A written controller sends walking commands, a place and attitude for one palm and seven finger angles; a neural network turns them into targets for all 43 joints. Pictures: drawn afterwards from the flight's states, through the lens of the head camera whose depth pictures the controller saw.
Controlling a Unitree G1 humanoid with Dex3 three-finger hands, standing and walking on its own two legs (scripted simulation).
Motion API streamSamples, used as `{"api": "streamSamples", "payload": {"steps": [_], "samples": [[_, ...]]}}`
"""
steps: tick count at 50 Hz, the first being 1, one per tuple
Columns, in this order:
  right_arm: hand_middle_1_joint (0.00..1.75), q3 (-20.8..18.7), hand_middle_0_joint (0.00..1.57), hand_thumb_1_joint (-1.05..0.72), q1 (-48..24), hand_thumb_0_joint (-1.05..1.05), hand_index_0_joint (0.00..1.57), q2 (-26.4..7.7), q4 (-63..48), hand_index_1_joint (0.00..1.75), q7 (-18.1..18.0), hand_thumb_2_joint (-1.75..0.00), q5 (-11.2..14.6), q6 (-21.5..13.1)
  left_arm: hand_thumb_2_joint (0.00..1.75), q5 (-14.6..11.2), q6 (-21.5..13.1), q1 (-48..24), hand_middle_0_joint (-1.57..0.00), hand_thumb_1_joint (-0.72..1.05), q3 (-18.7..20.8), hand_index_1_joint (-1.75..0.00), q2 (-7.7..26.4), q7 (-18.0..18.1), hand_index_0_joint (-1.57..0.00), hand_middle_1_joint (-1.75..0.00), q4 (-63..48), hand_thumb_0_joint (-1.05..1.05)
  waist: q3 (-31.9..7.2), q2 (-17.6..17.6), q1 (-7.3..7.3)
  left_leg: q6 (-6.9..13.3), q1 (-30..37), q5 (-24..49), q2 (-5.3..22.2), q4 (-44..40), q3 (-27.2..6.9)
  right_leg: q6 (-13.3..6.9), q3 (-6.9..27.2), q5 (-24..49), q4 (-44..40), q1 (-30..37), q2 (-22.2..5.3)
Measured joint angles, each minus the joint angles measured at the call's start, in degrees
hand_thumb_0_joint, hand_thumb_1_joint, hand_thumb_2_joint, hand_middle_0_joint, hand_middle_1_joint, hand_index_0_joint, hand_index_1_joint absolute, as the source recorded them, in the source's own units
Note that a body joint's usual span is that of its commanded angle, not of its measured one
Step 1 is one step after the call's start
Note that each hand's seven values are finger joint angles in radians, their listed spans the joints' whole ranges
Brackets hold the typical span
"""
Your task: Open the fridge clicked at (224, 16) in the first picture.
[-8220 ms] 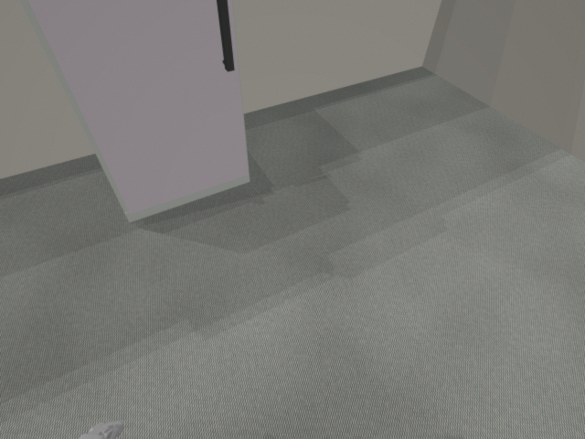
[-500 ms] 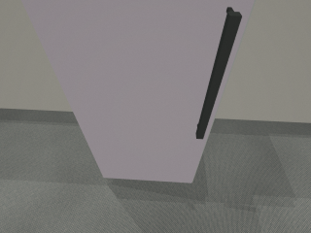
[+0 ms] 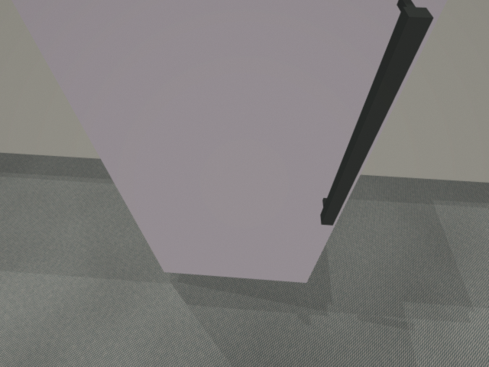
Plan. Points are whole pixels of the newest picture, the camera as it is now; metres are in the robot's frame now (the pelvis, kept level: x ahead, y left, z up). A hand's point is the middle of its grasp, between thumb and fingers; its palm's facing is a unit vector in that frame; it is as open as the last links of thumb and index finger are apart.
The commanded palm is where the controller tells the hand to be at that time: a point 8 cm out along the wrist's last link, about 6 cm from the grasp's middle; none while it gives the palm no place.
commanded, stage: come to a stop and stand still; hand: right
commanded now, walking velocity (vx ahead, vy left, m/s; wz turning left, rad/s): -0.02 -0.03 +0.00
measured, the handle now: (354, 143) +0.46 -0.16 +0.11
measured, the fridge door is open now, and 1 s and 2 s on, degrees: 0 0 0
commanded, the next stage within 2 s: none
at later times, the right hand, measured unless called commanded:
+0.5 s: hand out of the picture +0.01 -0.24 -0.17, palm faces +0.01 +0.97 -0.23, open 7.4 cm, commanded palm none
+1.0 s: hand out of the picture -0.25 -0.27 -0.20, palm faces +0.04 +0.99 -0.17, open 7.4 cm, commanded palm none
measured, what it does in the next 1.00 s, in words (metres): walks backwards: right foot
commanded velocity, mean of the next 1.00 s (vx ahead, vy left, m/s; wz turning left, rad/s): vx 0.00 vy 0.00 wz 0.00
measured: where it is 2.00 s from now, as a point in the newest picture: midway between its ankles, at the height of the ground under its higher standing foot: outside the picture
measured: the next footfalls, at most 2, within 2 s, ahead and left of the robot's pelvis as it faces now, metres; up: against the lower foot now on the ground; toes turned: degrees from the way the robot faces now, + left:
right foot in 0.98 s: -0.07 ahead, -0.16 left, +0.00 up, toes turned +0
left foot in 1.26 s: -0.23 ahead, -0.01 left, +0.00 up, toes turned +5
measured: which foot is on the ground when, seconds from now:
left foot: down 0.00-1.00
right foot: down 0.00-0.86, up 0.88-0.96, down 0.98-1.00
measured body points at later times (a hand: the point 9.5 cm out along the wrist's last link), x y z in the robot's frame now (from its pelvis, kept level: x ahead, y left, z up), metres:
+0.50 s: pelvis -0.08 -0.04 -0.01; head -0.09 -0.06 +0.44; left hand +0.01 +0.20 -0.14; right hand +0.00 -0.29 -0.15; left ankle -0.10 +0.10 -0.74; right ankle -0.01 -0.12 -0.74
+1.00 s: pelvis -0.18 -0.10 -0.02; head -0.20 -0.13 +0.43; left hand -0.18 +0.15 -0.16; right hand -0.25 -0.33 -0.19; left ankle -0.10 +0.10 -0.73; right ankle -0.11 -0.16 -0.74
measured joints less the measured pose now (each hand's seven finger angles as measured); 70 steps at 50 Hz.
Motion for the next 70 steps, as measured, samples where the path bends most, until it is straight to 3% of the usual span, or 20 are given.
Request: {"api": "streamSamples", "payload": {"steps": [2, 5, 7, 11, 25, 33, 38, 42, 45, 47, 49, 51, 53, 57, 61, 63, 64, 66, 68, 70], "samples": [[0.3, -0.24, 0.2, -0.91, -0.92, 0.01, 0.2, -0.55, -1.56, 0.3, -0.15, -0.9, -0.2, -0.21, 0.9, 0.15, 0.28, -0.4, -0.2, 0.92, 0.39, -0.3, 0.47, -0.21, -0.2, -0.3, -1.18, 0.02, 0.15, -0.21, 0.16, 0.44, -0.58, 0.76, 0.04, 0.66, 0.49, -0.12, 0.37, 1.14, 1.72, -1.32, -0.03], [0.3, 0.24, 0.2, -0.91, -1.36, 0.01, 0.2, -1.47, -3.65, 0.3, -0.22, -0.9, -0.7, -0.52, 0.9, 0.4, 1.13, -1.17, -0.2, 0.91, 0.57, -0.3, 1.29, -0.84, -0.2, -0.3, -3.01, 0.01, 0.14, 0.07, -0.38, 1.22, -0.69, -0.92, 0.32, 1.01, 0.44, -0.11, 1.84, -3.89, 3.68, -2.66, 1.24], [0.3, 0.9, 0.2, -0.91, -0.5, 0.01, 0.2, -1.98, -5.44, 0.3, -0.13, -0.9, -0.58, -0.36, 0.9, 0.68, 1.04, -1.68, -0.2, 0.91, 0.63, -0.3, 2.23, -1.43, -0.2, -0.3, -6.03, 0.01, -0.29, -0.32, -0.38, 0.92, -2.41, -2.94, 0.13, 3.62, -0.48, -0.85, 2.96, 1.06, 1.72, -2.69, 2.02], [0.3, 0.73, 0.2, -0.91, -0.7, 0.01, 0.2, -3.17, -7.67, 0.3, -0.23, -0.9, -0.46, 0.95, 0.9, 0.73, 0.39, -2.51, -0.2, 0.91, 0.58, -0.3, 2.7, -1.47, -0.2, -0.3, -10.51, 0.01, -1.72, -0.42, 0.36, -0.59, -3.47, -6.07, 0.33, 5.27, -1.19, -0.95, 2.72, -4.89, 5.19, -4.33, 2.08], [0.3, 0.97, 0.2, -0.91, -3.89, 0.01, 0.2, -5.1, -13.29, 0.3, 0.78, -0.9, -0.2, 2.58, 0.9, 0.99, 1.5, -2.17, -0.2, 0.9, -0.52, -0.3, 2.44, -2.52, -0.2, -0.3, -13.22, 0.01, -2.07, -1.6, 0.31, -1.8, -4.08, 0.94, -0.03, 2.76, -1.14, -3.35, 2.77, 0.48, 3.4, -4.88, 1.9], [0.3, 0.85, 0.2, -0.91, 0.17, 0.01, 0.2, -4.54, -10.6, 0.3, 1.18, -0.9, -0.36, 2.93, 0.9, 1.26, 2.78, 2.82, -0.2, 0.9, -0.34, -0.3, 2.4, -3.03, -0.2, -0.3, -10.7, 0.01, -2.6, -2.03, 1.21, -0.28, -6.48, 1.08, 0.08, 0.91, -2.0, -4.53, 3.02, 5.0, -1.55, -6.24, 3.36], [0.3, 0.56, 0.2, -0.91, 3.9, 0.01, 0.2, -3.7, -7.54, 0.3, 1.14, -0.9, -0.42, 2.93, 0.9, 1.06, 3.51, 4.56, -0.2, 0.9, 0.07, -0.3, 2.39, -2.84, -0.2, -0.3, -7.56, 0.01, -1.86, -2.45, 0.87, 0.84, -6.54, 0.89, 0.02, -0.78, -2.9, -5.03, 3.08, 7.12, -5.6, -5.37, 4.26], [0.3, 0.39, 0.2, -0.91, 7.07, 0.01, 0.2, -2.85, -5.14, 0.3, 1.05, -0.9, -0.56, 3.02, 0.9, 0.81, 4.26, 4.2, -0.2, 0.9, 0.52, -0.3, 2.25, -2.72, -0.2, -0.3, -5.66, 0.01, -1.24, -2.58, 0.34, 0.92, -6.65, 2.04, 0.26, -2.23, -3.55, -4.06, 3.24, 4.87, -6.9, -5.46, 5.08], [0.3, -0.03, 0.2, -0.91, 8.97, 0.01, 0.2, -2.1, -3.2, 0.3, 0.82, -0.9, -0.47, 3.64, 0.9, 0.62, 4.87, 3.62, -0.2, 0.9, 1.51, -0.3, 2.07, -2.68, -0.2, -0.3, -5.55, 0.01, -1.2, -2.11, -0.04, 0.0, -7.31, 5.41, 1.0, -3.4, -3.79, -1.29, 4.16, -2.61, 3.99, -9.5, 5.94], [0.3, -0.44, 0.2, -0.91, 9.05, 0.01, 0.2, -1.88, -1.26, 0.3, 0.71, -0.9, -0.54, 4.56, 0.9, 0.15, 3.9, 3.8, -0.2, 0.9, 2.21, -0.3, 2.12, -2.72, -0.2, -0.3, -6.07, 0.01, -1.3, -1.21, -0.22, -0.31, -8.27, 10.18, 2.15, -3.24, -3.82, -1.05, 4.7, -6.09, 12.93, -9.41, 5.78], [0.3, -0.45, 0.2, -0.91, 8.42, 0.01, 0.2, -1.95, -0.25, 0.3, 0.87, -0.9, -0.45, 4.86, 0.9, -0.09, 2.14, 4.88, -0.2, 0.9, 2.09, -0.3, 2.59, -2.66, -0.2, -0.3, -7.08, 0.01, -1.76, -1.17, -0.09, -1.2, -10.95, 10.23, 2.53, 0.34, -3.81, -0.94, 5.69, -7.78, 6.58, -4.16, 4.35], [0.3, -0.6, 0.2, -0.91, 5.53, 0.01, 0.2, -2.45, -0.25, 0.3, 1.21, -0.9, -0.04, 4.77, 0.9, 0.32, 1.29, 4.98, -0.2, 0.9, 1.77, -0.3, 2.54, -1.96, -0.2, -0.3, -6.95, 0.01, -0.51, -0.78, 0.47, -1.26, -13.14, 5.83, 2.81, 4.76, -4.61, -3.06, 5.47, -0.91, 5.32, -4.66, 4.93], [0.3, -0.9, 0.2, -0.91, 2.77, 0.01, 0.2, -2.9, -0.83, 0.3, 1.14, -0.9, -0.18, 4.43, 0.9, 0.83, 1.58, 4.74, -0.2, 0.9, 1.19, -0.3, 2.16, -1.7, -0.2, -0.3, -5.76, 0.01, -0.14, -0.55, 0.07, -0.46, -14.71, 1.42, 1.66, 11.05, -5.97, -5.2, 4.77, 1.49, 4.85, -4.85, 5.43], [0.3, -0.92, 0.2, -0.91, -0.06, 0.01, 0.2, -3.19, -2.46, 0.3, 0.77, -0.9, -0.3, 3.37, 0.9, 1.09, 2.69, 4.0, -0.2, 0.9, 0.14, -0.3, 1.16, -1.74, -0.2, -0.3, -3.64, 0.01, -2.64, -1.35, 0.15, 0.01, -14.3, -1.11, -1.01, 21.06, -4.51, -5.96, 4.62, 6.99, -3.18, -3.27, 5.85], [0.3, -0.38, 0.2, -0.91, 0.74, 0.01, 0.2, -2.33, -3.57, 0.29, 0.58, -0.9, 0.19, 2.87, 0.9, 1.43, 3.07, 3.2, -0.2, 0.91, 0.0, -0.3, 0.64, -1.16, -0.2, -0.3, -3.61, 0.01, -5.26, -2.71, 0.73, 1.06, -4.54, -4.88, -2.76, 7.12, -0.91, -5.12, 4.18, 11.31, -13.03, -0.51, 6.28], [0.3, -0.37, 0.2, -0.91, 2.1, 0.0, 0.2, -2.04, -3.87, 0.29, 0.45, -0.9, 0.36, 2.6, 0.9, 1.21, 3.1, 3.08, -0.2, 0.93, 0.48, -0.3, 0.88, -1.04, -0.2, -0.3, -3.79, 0.02, -6.05, -1.96, 0.7, 2.37, 1.09, -2.12, -2.93, -5.0, -0.96, -2.55, 3.08, 10.53, -15.59, -0.56, 7.39], [0.3, -0.43, 0.2, -0.91, 2.27, 0.0, 0.2, -1.56, -3.56, 0.29, 0.24, -0.9, 0.25, 2.68, 0.9, 0.91, 3.19, 2.71, -0.2, 0.93, 0.76, -0.3, 1.14, -1.01, -0.2, -0.3, -3.85, 0.02, -5.64, -2.22, 0.71, 2.96, 1.46, 2.54, -2.96, -7.95, -1.32, -0.41, 2.94, 6.75, -13.64, -1.89, 7.42], [0.3, -0.41, 0.2, -0.91, 2.74, 0.0, 0.2, -0.96, -2.75, 0.29, 0.01, -0.9, 0.19, 3.27, 0.9, 0.74, 3.74, 2.69, -0.2, 0.93, 1.5, -0.3, 1.26, -1.25, -0.2, -0.3, -4.04, 0.02, -4.94, -2.35, 0.93, 3.28, 0.83, 8.24, -2.64, -9.43, -1.24, 1.6, 3.82, -0.76, 0.72, -7.06, 7.25], [0.3, -0.57, 0.2, -0.91, 3.22, 0.0, 0.2, -0.84, -1.46, 0.3, -0.03, -0.9, 0.2, 3.49, 0.9, 0.68, 3.75, 3.65, -0.2, 0.93, 1.87, -0.3, 1.23, -2.12, -0.2, -0.3, -4.26, 0.02, -4.9, -1.83, 1.25, 2.9, 0.1, 9.86, -2.41, -10.1, -1.67, 1.68, 4.48, -3.09, 15.72, -10.49, 5.81], [0.3, -0.69, 0.2, -0.91, 3.25, 0.01, 0.2, -1.14, -0.68, 0.3, 0.49, -0.9, -0.12, 3.2, 0.9, 0.61, 3.13, 5.51, -0.2, 0.92, 2.05, -0.3, 1.08, -2.73, -0.2, -0.3, -4.56, 0.01, -4.75, -0.91, 1.97, 2.32, -0.68, 10.4, -1.63, -9.86, -1.5, 1.28, 4.13, -5.81, 19.03, -9.07, 3.64]]}}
